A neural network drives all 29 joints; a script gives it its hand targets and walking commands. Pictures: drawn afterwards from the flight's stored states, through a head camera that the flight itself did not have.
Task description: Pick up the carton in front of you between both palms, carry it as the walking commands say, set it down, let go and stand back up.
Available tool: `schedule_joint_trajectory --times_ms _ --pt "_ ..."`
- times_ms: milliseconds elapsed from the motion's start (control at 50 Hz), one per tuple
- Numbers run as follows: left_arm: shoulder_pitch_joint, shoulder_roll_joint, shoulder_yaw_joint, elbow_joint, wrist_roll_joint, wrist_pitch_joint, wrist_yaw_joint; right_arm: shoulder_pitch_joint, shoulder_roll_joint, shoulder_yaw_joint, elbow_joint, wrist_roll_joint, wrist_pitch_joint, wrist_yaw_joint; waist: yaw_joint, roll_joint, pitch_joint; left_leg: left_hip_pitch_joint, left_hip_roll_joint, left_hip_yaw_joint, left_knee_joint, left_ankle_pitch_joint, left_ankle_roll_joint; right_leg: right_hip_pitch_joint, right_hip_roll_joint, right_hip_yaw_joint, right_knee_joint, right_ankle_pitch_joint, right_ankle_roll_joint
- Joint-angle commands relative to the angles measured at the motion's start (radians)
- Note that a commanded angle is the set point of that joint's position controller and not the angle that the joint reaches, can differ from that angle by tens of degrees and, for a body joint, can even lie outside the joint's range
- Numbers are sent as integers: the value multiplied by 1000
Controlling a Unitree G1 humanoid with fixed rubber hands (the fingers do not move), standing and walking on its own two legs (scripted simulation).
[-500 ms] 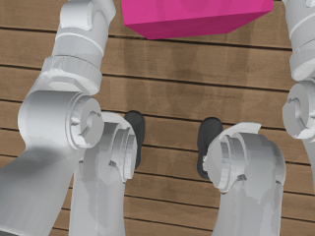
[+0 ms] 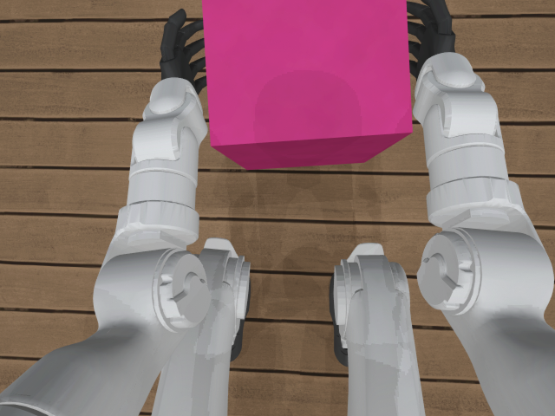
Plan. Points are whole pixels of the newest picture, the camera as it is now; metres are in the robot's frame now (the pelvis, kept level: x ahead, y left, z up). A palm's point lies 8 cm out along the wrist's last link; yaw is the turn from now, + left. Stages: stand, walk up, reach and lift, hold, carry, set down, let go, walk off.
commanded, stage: reach and lift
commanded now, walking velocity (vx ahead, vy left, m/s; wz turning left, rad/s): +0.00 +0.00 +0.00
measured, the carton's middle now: (302, 85) +0.55 -0.02 -0.15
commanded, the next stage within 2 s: none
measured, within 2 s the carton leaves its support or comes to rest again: neither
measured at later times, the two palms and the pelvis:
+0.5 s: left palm (106, 50) +0.49 +0.14 +0.07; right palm (499, 28) +0.50 -0.16 +0.06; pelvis +0.01 +0.00 +0.11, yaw -1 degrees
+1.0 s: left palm out of the picture +0.44 +0.14 +0.23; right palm out of the picture +0.44 -0.16 +0.23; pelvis +0.05 +0.00 +0.25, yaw -2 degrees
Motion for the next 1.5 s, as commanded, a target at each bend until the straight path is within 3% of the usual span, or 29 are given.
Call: schedule_joint_trajectory --times_ms 0,60,180,300,400,560,820,1120,1340,1480 --pt "-687 -910 -388 43 -20 29 -277 -503 1082 280 37 60 8 285 42 -113 -916 451 -101 157 -253 126 54 540 85 -129 -291 99 -23" --pt "-698 -909 -351 61 14 31 -281 -517 1070 223 56 19 9 287 40 -109 -925 475 -101 152 -310 95 57 558 91 -132 -343 60 -28" --pt "-700 -971 -383 42 3 56 -309 -494 1089 184 39 -23 28 293 -5 -69 -1047 567 -106 149 -403 87 48 674 91 -142 -428 67 -32" --pt "-653 -1062 -502 -37 -50 84 -334 -454 1182 286 -76 25 53 310 -16 -40 -1235 721 -114 153 -467 194 38 831 92 -145 -483 187 -24" --pt "-549 -1103 -587 -85 -83 95 -347 -380 1252 388 -156 75 69 315 -5 -58 -1279 804 -112 144 -521 277 36 948 97 -137 -534 283 -12" --pt "-350 -1129 -609 -65 -68 88 -357 -210 1307 433 -172 76 62 298 7 -88 -1130 884 -110 109 -644 298 42 1067 103 -109 -662 310 -2" --pt "-108 -1149 -621 -63 -23 60 -360 26 1336 430 -190 28 28 279 -5 -42 -907 1133 -101 58 -898 293 52 1299 93 -54 -912 305 -21" --pt "177 -1171 -710 -128 -12 71 -371 288 1358 529 -298 30 40 286 -10 -35 -697 1545 -67 -2 -1221 411 67 1665 66 -8 -1226 415 -32" --pt "385 -1132 -773 -216 -19 134 -367 496 1323 575 -397 42 100 281 -9 -26 -482 1877 -41 -20 -1467 555 67 1942 45 3 -1473 546 -27" --pt "484 -1114 -790 -279 -39 214 -368 577 1304 608 -488 67 185 277 -9 -24 -305 2024 -28 -26 -1610 528 69 2080 41 5 -1616 507 -27"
